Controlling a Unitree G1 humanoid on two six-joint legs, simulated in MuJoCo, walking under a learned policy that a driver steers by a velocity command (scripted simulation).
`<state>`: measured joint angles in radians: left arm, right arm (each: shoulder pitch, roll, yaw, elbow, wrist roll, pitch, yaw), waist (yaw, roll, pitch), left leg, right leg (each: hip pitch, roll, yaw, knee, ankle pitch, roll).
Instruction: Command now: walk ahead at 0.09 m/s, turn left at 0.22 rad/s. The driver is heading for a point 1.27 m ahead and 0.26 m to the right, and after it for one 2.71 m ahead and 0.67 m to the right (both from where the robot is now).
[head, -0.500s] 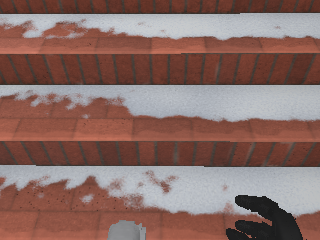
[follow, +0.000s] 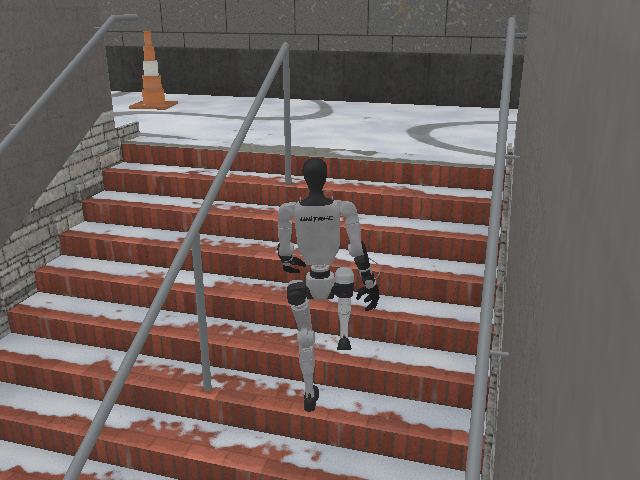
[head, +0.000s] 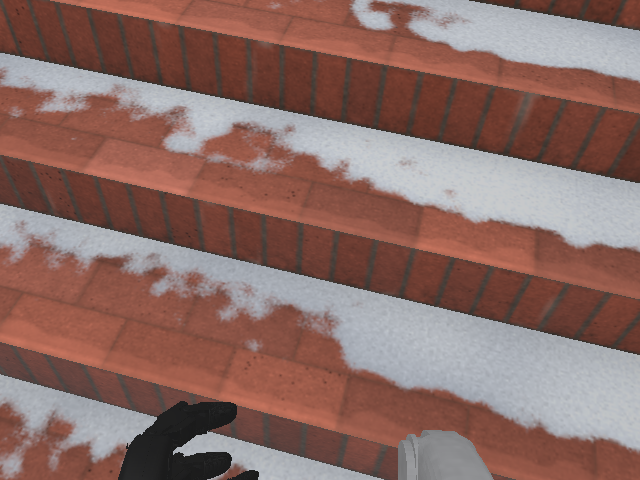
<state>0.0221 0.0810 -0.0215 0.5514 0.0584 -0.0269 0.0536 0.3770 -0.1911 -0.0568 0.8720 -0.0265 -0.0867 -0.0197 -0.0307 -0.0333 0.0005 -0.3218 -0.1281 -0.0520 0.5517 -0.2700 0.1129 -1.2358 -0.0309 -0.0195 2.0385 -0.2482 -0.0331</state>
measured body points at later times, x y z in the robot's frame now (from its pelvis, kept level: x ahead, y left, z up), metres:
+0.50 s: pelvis +0.16 -0.06 +0.11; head +0.16 -0.07 +0.56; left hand +0.21 +0.18 -0.02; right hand +0.31 -0.26 +0.01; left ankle +0.14 +0.10 -0.41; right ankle +0.19 -0.12 -0.58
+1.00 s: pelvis +0.41 +0.06 +0.14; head +0.43 +0.09 +0.58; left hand +0.36 +0.30 -0.02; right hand +0.66 -0.13 +0.09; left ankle +0.37 +0.18 -0.59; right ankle +0.20 -0.13 -0.52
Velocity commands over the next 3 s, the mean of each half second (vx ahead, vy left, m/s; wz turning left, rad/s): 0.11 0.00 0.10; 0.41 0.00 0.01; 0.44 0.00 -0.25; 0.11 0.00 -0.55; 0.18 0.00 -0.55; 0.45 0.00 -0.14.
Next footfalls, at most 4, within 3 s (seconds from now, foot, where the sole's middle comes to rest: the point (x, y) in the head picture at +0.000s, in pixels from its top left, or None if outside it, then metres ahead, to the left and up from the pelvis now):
0.22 right None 0.23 -0.13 -0.62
0.84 left None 0.41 0.18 -0.62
1.32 right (273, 329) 0.64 0.07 -0.47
1.60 left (241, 137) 0.98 0.14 -0.32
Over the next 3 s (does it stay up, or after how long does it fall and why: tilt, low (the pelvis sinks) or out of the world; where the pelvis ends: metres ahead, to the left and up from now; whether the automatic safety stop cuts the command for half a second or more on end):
stays up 1.14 0.02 0.60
